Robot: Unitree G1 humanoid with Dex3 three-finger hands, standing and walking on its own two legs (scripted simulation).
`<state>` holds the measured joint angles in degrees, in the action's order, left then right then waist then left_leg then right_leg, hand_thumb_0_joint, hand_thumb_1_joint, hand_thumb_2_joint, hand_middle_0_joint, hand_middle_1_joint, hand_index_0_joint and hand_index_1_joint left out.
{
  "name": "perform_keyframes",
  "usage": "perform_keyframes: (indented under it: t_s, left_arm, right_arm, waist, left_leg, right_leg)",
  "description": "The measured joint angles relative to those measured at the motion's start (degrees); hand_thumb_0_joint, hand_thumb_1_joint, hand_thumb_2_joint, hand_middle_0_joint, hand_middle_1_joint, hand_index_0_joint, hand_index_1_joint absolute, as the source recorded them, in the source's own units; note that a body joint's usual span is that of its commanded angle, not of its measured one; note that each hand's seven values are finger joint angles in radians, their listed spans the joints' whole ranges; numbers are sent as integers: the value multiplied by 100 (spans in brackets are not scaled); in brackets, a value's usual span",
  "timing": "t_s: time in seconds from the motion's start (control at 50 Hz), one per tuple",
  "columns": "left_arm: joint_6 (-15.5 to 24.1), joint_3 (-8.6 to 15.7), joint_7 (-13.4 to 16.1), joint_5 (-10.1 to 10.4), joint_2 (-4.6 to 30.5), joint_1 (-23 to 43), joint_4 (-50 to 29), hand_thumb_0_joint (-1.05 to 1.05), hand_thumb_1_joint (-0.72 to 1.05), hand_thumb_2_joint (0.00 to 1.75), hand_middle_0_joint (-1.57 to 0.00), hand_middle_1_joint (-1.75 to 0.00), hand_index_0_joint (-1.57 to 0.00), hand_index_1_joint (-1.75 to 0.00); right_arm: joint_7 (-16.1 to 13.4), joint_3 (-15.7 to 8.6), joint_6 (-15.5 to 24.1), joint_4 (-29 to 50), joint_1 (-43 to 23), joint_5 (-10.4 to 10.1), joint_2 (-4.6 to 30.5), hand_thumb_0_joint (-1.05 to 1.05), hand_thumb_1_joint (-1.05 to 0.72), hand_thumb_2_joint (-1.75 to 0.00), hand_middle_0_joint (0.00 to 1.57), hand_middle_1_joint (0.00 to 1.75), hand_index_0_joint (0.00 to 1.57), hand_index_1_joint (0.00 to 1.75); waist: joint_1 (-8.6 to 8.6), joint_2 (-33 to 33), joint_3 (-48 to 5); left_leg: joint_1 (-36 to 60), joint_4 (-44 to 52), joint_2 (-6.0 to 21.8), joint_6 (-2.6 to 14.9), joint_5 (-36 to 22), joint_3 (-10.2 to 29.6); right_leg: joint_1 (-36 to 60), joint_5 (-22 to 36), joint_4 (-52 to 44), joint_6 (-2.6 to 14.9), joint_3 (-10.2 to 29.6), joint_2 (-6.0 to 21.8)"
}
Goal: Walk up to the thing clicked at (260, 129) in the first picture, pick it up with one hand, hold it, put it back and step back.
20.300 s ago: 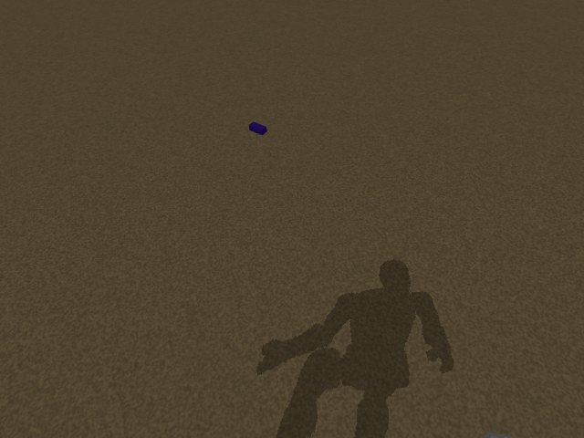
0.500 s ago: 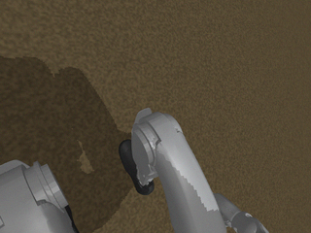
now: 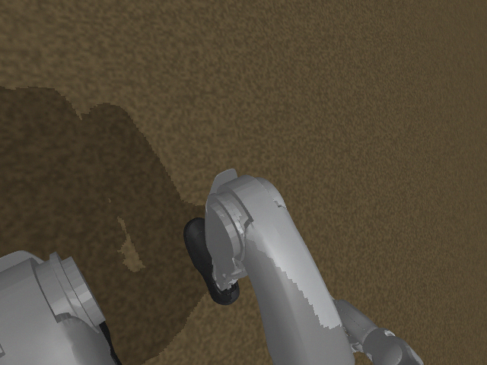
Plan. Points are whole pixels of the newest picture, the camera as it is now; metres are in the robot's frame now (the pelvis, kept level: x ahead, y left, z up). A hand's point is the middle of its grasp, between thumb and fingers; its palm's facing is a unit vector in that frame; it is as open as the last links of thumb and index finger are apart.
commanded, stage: close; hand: left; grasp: from above
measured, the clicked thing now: out of the picture +0.47 +0.39 -0.29
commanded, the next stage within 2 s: settle in 1.48 s
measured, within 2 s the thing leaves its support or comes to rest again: leaves its support in 1.86 s
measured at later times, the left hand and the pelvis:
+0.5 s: hand out of the picture +0.45 +0.38 -0.24, palm faces -0.44 -0.15 -0.88, open 12.1 cm; pelvis +0.00 +0.00 +0.00, yaw +0 degrees
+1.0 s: hand out of the picture +0.46 +0.38 -0.24, palm faces -0.43 -0.15 -0.89, open 9.8 cm; pelvis +0.00 +0.00 +0.00, yaw +0 degrees
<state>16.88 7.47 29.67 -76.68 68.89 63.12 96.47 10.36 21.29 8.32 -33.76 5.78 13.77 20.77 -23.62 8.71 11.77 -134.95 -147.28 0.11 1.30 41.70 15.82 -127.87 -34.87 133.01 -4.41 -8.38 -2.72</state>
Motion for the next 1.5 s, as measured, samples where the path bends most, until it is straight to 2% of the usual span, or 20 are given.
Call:
perform_keyframes:
  t_s: [0.2,0.5,0.7,0.84,0.96,1.24,1.34,1.5]
  left_arm:
    - [57,24,-120,35,44,-29,-52,0,-35,90,-23,-85,-21,-88]
    - [108,-77,-176,32,77,-7,-83,0,-17,74,-32,-79,-33,-78]
    - [126,41,-117,3,92,-55,-125,0,-6,65,-40,-73,-42,-72]
    - [55,-6,-165,59,107,-34,-103,0,2,60,-46,-68,-48,-66]
    - [88,70,-221,56,103,-65,-193,0,11,54,-52,-64,-55,-61]
    - [156,65,-265,98,119,-125,-208,0,33,39,-67,-54,-72,-49]
    - [181,122,-237,52,98,-112,-296,0,41,34,-72,-51,-78,-45]
    - [115,92,-205,66,117,-71,-173,0,44,24,-77,-44,-83,-37]
  right_arm:
    - [-21,49,-51,46,-24,-1,0,0,-90,-90,20,30,20,30]
    - [-49,98,-116,36,-38,23,-40,0,-90,-90,20,30,20,30]
    - [-65,130,-101,55,-19,42,-16,0,-90,-90,20,30,20,30]
    - [-67,108,-86,22,-5,28,-12,0,-90,-90,20,30,20,30]
    - [-61,105,-101,33,10,23,-2,0,-90,-90,20,30,20,30]
    - [-71,104,-115,54,-49,42,6,0,-89,-90,20,30,20,30]
    - [-74,79,-120,48,-24,41,-3,0,-89,-90,20,30,20,30]
    - [-78,68,-136,32,-24,33,6,0,-90,-90,20,30,20,30]
  waist:
    - [36,-7,47]
    - [40,-3,36]
    - [26,7,71]
    - [19,-7,66]
    - [46,-17,75]
    - [67,-4,129]
    - [82,17,117]
    - [46,-14,82]
  left_leg:
    - [2,4,4,23,-15,-13]
    - [7,9,2,25,-27,1]
    - [-3,-7,17,36,-47,1]
    - [-25,-16,28,47,-40,-10]
    - [-28,-18,29,36,-24,2]
    - [-6,-16,26,27,-27,0]
    - [7,-8,30,19,-18,-6]
    - [-16,-10,21,28,-34,1]
  right_leg:
    - [17,6,-11,27,0,8]
    - [35,21,-28,16,-17,20]
    - [22,53,-21,26,-20,12]
    - [-3,54,-14,8,-11,11]
    - [-8,45,-14,40,-25,17]
    - [7,47,-5,7,-22,34]
    - [10,46,-5,11,-17,39]
    - [5,52,-12,5,-28,49]
